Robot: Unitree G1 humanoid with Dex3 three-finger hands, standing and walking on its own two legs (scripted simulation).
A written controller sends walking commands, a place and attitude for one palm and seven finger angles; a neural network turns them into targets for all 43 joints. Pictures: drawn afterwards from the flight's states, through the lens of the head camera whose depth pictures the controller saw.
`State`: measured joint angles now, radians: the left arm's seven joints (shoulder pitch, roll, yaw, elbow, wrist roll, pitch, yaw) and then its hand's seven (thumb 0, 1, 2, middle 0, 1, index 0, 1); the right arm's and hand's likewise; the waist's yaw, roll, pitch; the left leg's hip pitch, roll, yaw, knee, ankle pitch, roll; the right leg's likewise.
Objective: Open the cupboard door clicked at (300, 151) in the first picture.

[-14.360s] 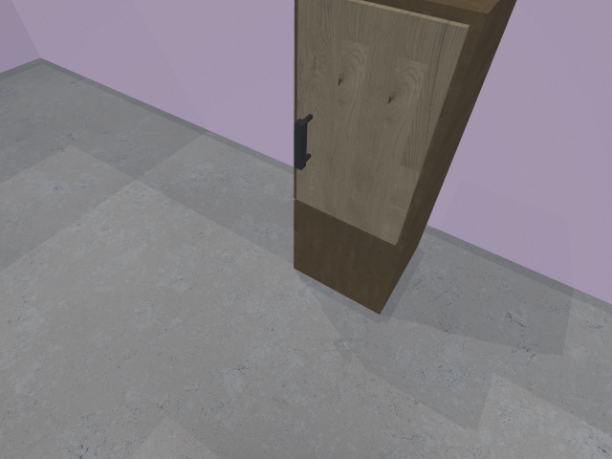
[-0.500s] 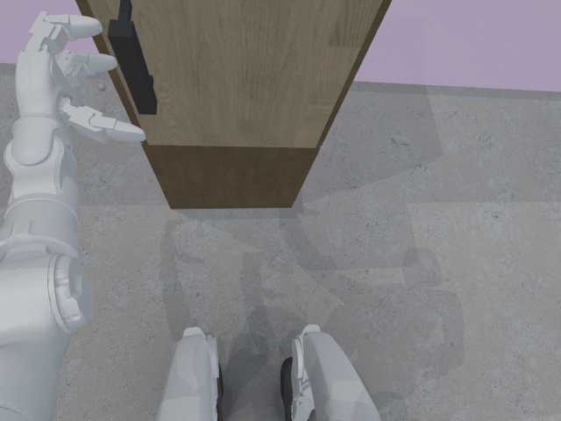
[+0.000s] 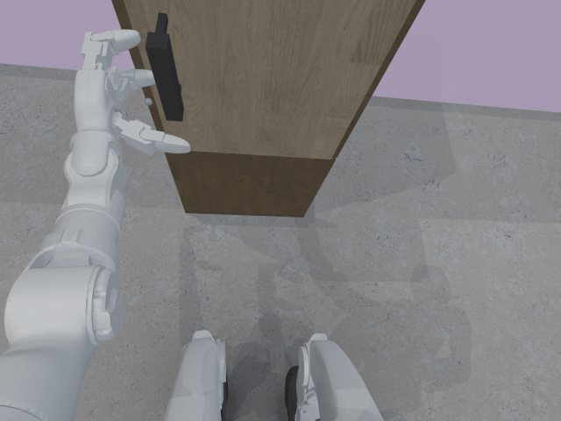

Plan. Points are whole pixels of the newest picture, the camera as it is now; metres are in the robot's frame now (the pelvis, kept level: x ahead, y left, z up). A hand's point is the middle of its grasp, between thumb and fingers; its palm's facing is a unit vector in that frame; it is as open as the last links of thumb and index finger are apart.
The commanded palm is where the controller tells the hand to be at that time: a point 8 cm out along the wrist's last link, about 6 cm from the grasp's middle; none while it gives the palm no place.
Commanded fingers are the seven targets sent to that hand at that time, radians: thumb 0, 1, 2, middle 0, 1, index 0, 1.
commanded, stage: slide the fingers in behind the handle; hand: left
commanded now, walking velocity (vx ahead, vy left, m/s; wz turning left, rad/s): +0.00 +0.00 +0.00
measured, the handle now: (169, 71) +0.58 +0.14 +0.04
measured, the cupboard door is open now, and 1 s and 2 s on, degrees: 0 0 28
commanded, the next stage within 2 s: close the thumb around the handle in 0.38 s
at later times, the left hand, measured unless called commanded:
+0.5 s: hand (179, 97) +0.53 +0.12 +0.04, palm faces -0.02 -1.00 -0.05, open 13.9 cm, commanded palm +0.51 +0.15 +0.04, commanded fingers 0.00 -0.39 0.35 -0.31 -1.21 -0.31 -1.21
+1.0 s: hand (175, 97) +0.54 +0.13 +0.04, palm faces -0.02 -1.00 -0.02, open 7.1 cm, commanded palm +0.52 +0.16 +0.04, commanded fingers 0.00 0.90 0.90 -0.40 -1.35 -0.40 -1.35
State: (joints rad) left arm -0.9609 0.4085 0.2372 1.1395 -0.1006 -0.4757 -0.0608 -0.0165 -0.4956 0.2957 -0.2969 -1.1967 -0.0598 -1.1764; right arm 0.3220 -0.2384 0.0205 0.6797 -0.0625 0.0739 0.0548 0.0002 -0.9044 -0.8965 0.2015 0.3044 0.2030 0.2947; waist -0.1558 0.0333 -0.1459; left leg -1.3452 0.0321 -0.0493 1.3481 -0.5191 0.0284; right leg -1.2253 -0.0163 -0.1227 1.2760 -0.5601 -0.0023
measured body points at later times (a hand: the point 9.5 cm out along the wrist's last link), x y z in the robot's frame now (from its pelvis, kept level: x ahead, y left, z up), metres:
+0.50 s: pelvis +0.00 +0.00 +0.00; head +0.16 +0.02 +0.41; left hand +0.53 +0.18 +0.05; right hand +0.01 -0.26 -0.12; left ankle +0.04 +0.10 -0.60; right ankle +0.02 -0.13 -0.60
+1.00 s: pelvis +0.00 -0.01 -0.01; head +0.17 +0.01 +0.41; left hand +0.53 +0.18 +0.04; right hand +0.00 -0.27 -0.12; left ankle +0.04 +0.10 -0.60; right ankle +0.02 -0.13 -0.60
